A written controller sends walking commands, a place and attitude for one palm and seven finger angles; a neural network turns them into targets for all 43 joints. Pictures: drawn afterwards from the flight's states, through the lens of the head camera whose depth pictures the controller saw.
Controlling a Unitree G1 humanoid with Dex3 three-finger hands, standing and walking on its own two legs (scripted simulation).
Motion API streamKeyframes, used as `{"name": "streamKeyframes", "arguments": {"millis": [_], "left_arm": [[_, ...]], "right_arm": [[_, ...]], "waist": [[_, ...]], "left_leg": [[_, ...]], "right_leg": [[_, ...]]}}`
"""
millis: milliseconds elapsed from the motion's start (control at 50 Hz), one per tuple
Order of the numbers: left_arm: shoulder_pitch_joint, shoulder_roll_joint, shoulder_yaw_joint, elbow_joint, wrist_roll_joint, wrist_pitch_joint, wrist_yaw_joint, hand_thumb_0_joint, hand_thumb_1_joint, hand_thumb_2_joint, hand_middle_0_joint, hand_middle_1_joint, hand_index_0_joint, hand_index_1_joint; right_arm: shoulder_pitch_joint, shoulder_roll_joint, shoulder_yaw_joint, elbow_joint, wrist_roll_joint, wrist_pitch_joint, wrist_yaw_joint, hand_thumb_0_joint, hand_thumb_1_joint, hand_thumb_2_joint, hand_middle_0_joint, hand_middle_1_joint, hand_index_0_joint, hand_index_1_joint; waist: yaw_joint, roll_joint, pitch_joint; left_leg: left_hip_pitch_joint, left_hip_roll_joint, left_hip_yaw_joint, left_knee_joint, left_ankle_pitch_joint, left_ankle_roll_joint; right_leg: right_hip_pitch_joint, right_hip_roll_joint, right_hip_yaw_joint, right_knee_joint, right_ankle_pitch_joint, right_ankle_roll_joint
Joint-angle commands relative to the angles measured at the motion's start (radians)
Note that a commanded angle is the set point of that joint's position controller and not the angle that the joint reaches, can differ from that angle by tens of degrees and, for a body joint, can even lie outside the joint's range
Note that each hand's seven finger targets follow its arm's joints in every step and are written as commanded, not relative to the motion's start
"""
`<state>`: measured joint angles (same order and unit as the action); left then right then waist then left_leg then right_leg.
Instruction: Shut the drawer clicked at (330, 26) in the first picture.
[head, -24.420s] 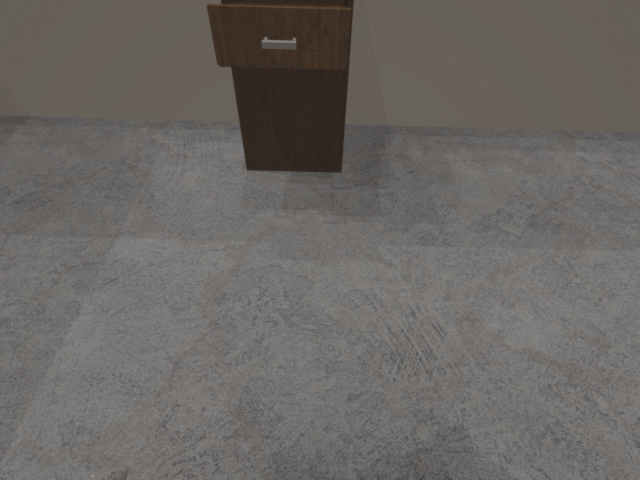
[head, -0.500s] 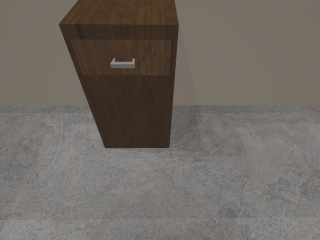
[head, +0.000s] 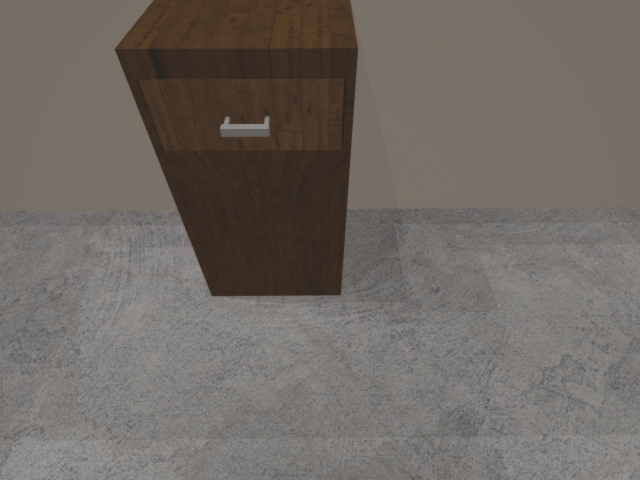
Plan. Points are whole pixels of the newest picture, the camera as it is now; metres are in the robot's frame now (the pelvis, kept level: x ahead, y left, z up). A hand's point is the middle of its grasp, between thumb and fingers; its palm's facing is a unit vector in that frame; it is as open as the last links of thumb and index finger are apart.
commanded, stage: look to check the result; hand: left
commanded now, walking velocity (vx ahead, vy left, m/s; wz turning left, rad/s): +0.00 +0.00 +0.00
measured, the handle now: (246, 125) +0.82 +0.22 -0.02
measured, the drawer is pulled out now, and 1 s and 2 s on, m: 0.00 0.00 0.00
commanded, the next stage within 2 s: stand and wait in 0.10 s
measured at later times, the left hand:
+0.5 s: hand out of the picture +0.05 +0.21 -0.17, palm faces -0.01 -0.96 -0.27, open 7.4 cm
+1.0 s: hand out of the picture +0.05 +0.22 -0.17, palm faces -0.02 -0.96 -0.27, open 7.4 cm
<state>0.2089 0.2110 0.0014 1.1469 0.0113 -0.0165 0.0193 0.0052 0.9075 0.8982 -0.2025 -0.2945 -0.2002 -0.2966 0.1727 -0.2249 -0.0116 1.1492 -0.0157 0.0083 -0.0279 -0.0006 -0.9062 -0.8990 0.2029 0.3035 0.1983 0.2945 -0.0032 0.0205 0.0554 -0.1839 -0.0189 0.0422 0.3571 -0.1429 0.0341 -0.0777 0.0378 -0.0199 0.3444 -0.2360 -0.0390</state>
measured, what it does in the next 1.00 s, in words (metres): stands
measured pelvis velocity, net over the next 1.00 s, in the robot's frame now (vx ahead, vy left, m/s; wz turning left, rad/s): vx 0.01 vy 0.00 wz -0.01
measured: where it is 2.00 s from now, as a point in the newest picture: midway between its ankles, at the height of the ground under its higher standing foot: outside the picture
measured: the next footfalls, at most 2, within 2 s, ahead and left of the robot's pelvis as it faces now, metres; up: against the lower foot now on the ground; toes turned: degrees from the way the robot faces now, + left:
none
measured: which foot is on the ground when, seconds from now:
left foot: down 0.00-1.00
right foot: down 0.00-1.00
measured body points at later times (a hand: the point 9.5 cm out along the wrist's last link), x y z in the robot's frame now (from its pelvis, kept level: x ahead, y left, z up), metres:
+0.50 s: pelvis +0.01 +0.00 +0.00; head +0.02 -0.01 +0.45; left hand +0.05 +0.26 -0.15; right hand +0.05 -0.27 -0.15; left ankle +0.03 +0.10 -0.75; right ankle -0.03 -0.09 -0.75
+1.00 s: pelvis +0.01 +0.00 +0.00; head +0.02 +0.00 +0.45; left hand +0.05 +0.27 -0.15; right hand +0.05 -0.26 -0.15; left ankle +0.03 +0.10 -0.75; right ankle -0.03 -0.09 -0.75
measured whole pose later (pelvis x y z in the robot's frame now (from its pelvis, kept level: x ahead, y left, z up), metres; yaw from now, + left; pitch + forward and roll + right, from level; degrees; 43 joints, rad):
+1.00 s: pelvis +0.01 +0.00 +0.00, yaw +0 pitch -2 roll +0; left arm 0.18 0.25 0.00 1.15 0.01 -0.02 0.02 0.01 0.91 0.90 -0.20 -0.29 -0.20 -0.30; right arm 0.15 -0.26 -0.01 1.16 -0.01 0.00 -0.02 0.00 -0.91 -0.90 0.20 0.30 0.20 0.29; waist -0.01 0.01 0.05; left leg -0.15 -0.02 0.05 0.32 -0.15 0.04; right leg -0.04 0.04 -0.01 0.30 -0.23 -0.03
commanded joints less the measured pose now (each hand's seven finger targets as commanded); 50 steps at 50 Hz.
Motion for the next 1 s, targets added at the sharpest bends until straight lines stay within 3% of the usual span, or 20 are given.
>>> {"name": "streamKeyframes", "arguments": {"millis": [0,280,980], "left_arm": [[0.022,0.157,0.029,-0.033,-0.003,-0.013,0.013,0.0,0.9,0.9,-0.2,-0.3,-0.2,-0.3],[0.003,0.183,0.036,-0.044,-0.003,-0.017,0.013,0.0,0.9,0.9,-0.2,-0.3,-0.2,-0.3],[-0.016,0.209,0.036,-0.039,-0.003,-0.018,0.009,0.0,0.9,0.9,-0.2,-0.3,-0.2,-0.3]], "right_arm": [[0.015,-0.143,-0.023,-0.038,0.001,-0.02,-0.006,0.0,-0.9,-0.9,0.2,0.3,0.2,0.3],[-0.004,-0.162,-0.025,-0.042,0.002,-0.023,-0.005,0.0,-0.9,-0.9,0.2,0.3,0.2,0.3],[-0.024,-0.191,-0.024,-0.04,0.003,-0.026,-0.005,0.0,-0.9,-0.9,0.2,0.3,0.2,0.3]], "waist": [[-0.007,-0.022,-0.017],[-0.007,-0.023,-0.037],[-0.008,-0.018,-0.041]], "left_leg": [[0.086,0.135,-0.142,-0.047,0.107,0.011],[0.106,0.135,-0.134,-0.042,0.151,0.008],[0.126,0.145,-0.141,-0.067,0.144,0.008]], "right_leg": [[-0.104,-0.144,0.115,-0.093,0.096,-0.014],[-0.073,-0.154,0.11,-0.1,0.172,-0.006],[-0.069,-0.154,0.116,-0.117,0.132,-0.008]]}}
